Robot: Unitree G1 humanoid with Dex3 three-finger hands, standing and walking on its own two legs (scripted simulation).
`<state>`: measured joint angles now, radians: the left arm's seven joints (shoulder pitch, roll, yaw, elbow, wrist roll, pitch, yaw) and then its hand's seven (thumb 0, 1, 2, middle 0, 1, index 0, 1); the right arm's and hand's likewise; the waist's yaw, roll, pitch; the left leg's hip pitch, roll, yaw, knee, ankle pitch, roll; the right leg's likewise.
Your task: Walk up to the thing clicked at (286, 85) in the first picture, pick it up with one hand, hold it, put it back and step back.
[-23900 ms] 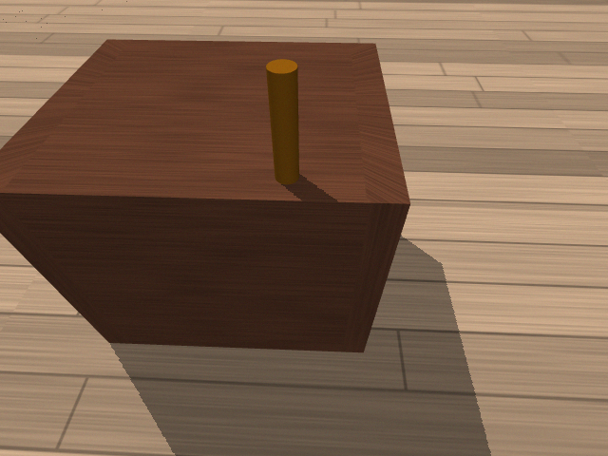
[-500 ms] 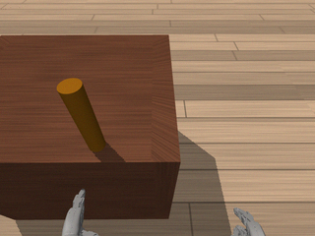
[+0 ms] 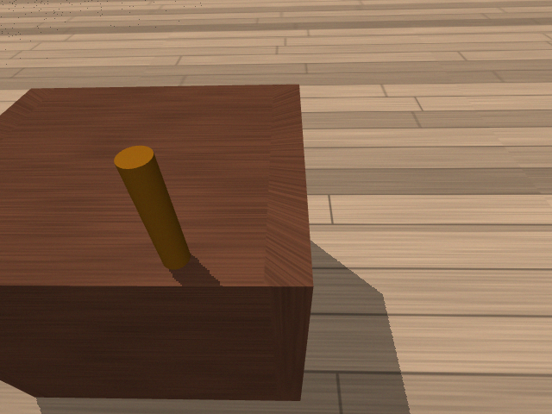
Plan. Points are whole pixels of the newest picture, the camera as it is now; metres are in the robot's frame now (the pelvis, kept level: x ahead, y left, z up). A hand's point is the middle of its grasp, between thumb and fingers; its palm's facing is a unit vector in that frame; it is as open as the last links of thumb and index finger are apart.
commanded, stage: home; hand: left
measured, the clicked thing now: (158, 215) +0.40 +0.20 +0.09
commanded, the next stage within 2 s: stand in 1.50 s
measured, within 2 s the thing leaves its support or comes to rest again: neither
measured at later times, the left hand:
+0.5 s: hand out of the picture +0.04 +0.24 -0.15, palm faces -0.04 -0.93 -0.37, open 17.5 cm
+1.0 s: hand out of the picture +0.08 +0.25 -0.14, palm faces -0.03 -0.93 -0.36, open 17.4 cm
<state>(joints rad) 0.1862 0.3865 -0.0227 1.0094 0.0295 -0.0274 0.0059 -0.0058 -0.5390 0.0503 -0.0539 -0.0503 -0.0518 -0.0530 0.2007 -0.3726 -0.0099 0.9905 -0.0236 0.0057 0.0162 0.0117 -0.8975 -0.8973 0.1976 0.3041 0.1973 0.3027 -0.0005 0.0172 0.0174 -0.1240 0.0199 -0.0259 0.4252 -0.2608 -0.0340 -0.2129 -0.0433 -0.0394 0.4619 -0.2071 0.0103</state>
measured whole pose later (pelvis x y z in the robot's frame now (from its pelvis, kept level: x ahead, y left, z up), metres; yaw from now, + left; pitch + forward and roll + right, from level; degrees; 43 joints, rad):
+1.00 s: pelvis +0.01 -0.01 +0.01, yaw +0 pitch -2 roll +0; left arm 0.09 0.35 -0.01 1.15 0.01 -0.02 -0.01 0.00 -0.52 0.06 -0.06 -0.05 -0.06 -0.06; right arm 0.14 -0.37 0.03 1.09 -0.01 -0.01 0.00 0.01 -0.90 -0.90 0.20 0.30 0.20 0.30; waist 0.00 0.03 0.04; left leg -0.08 0.04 -0.04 0.33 -0.22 -0.05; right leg -0.16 -0.02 -0.06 0.36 -0.16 0.00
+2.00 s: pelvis +0.01 -0.01 +0.01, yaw +1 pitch -2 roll +0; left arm 0.10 0.35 0.00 1.14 0.01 -0.02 -0.01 0.00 0.37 0.76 -0.20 -0.28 -0.19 -0.28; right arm 0.15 -0.36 0.02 1.10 -0.01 0.00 0.00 0.01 -0.90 -0.90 0.20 0.30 0.20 0.30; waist 0.00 0.02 0.04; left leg -0.07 0.05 -0.04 0.32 -0.21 -0.05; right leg -0.15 -0.01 -0.06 0.34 -0.16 -0.01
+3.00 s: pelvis +0.01 -0.01 +0.01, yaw +1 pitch -2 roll +0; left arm 0.11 0.35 0.00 1.14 0.01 -0.02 -0.01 0.01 0.90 0.90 -0.20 -0.30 -0.20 -0.30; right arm 0.14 -0.36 0.01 1.11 -0.01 0.00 0.00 0.01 -0.90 -0.90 0.20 0.30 0.20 0.30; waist 0.00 0.02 0.05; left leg -0.07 0.05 -0.04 0.32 -0.22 -0.05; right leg -0.15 -0.02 -0.06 0.34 -0.16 0.00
